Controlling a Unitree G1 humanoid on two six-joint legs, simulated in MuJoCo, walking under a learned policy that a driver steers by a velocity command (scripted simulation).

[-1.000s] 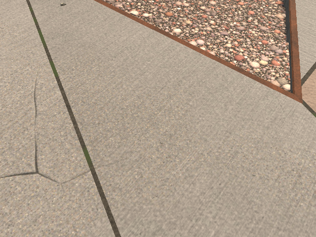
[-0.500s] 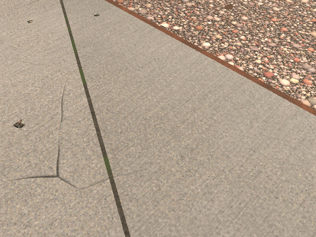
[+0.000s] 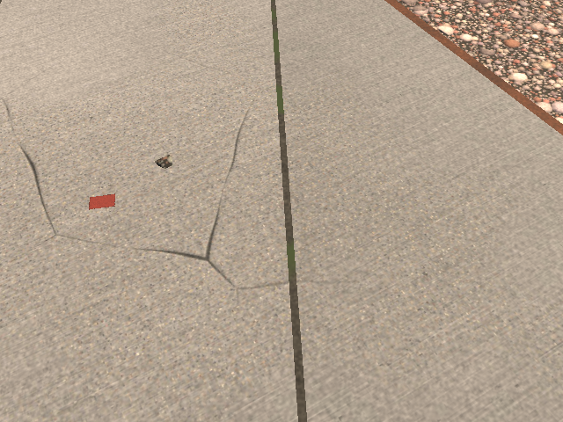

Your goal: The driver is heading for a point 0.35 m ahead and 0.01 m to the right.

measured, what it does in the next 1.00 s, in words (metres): steps on the spot: left foot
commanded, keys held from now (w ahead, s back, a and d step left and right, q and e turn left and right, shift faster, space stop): q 0.02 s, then no key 0.98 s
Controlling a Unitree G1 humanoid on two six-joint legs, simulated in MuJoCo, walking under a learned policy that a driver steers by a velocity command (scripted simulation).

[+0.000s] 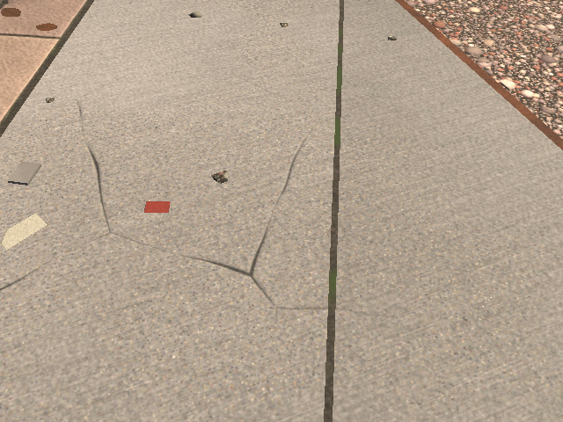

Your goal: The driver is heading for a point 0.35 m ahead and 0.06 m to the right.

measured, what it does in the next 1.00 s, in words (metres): walks ahead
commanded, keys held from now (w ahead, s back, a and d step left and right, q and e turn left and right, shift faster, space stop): no key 0.32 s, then w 0.44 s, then no key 0.24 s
